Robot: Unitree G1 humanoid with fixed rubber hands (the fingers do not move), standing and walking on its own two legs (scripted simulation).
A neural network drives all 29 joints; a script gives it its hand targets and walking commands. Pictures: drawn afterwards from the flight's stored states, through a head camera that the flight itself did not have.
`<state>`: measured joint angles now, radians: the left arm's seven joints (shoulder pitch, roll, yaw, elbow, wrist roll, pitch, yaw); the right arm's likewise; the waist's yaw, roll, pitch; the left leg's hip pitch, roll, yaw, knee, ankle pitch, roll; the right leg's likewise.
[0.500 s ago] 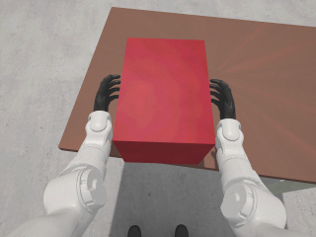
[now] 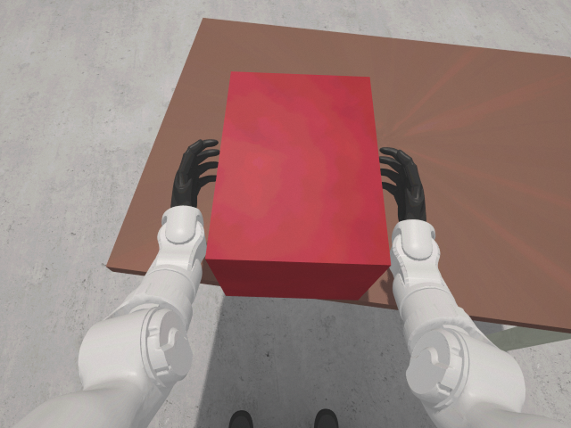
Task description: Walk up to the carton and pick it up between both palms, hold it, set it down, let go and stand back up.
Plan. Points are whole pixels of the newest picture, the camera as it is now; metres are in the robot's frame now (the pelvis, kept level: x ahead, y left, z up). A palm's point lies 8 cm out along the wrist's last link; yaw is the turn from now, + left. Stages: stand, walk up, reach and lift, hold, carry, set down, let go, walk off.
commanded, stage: reach and lift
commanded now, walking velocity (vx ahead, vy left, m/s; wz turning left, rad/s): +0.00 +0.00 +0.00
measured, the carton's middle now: (296, 188) +0.48 -0.01 -0.04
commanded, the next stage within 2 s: none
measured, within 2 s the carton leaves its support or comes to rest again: leaves its support in 0.72 s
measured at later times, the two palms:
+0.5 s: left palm (188, 213) +0.40 +0.15 +0.01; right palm (413, 224) +0.39 -0.17 +0.01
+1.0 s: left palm (179, 202) +0.39 +0.15 +0.05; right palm (427, 217) +0.37 -0.17 +0.06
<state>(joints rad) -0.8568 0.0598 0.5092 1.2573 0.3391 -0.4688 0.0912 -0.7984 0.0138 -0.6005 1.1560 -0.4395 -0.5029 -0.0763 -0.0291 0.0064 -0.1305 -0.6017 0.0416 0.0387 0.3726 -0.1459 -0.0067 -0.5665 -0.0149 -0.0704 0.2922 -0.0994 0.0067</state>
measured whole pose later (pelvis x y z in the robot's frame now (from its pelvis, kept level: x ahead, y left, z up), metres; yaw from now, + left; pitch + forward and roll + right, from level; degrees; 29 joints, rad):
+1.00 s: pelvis -0.01 +0.00 +0.00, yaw +1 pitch +15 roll -1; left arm -0.75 0.11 0.13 1.27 -0.03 -0.39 0.15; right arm -0.67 -0.05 -0.12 1.06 0.00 -0.30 -0.15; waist -0.06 0.04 -0.21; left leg -0.51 0.04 0.03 0.41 -0.16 0.00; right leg -0.46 -0.01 -0.07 0.31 -0.11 0.01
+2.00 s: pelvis -0.02 +0.00 +0.01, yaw +1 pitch -6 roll -1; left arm -0.58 0.00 0.28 0.36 0.28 0.43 -0.01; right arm -0.59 -0.02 -0.11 0.63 0.06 0.16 -0.13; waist -0.07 -0.06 0.01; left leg -0.04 0.02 0.02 0.29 -0.15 0.00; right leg -0.01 -0.03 -0.06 0.24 -0.12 0.02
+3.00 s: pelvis -0.02 +0.00 +0.01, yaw +2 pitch -8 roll -1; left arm -0.58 0.00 0.31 0.19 0.31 0.61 -0.05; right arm -0.61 -0.04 -0.04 0.54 0.12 0.24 -0.16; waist -0.07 -0.05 0.05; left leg -0.02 0.01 0.00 0.31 -0.15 0.00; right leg 0.02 -0.03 -0.07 0.26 -0.13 0.02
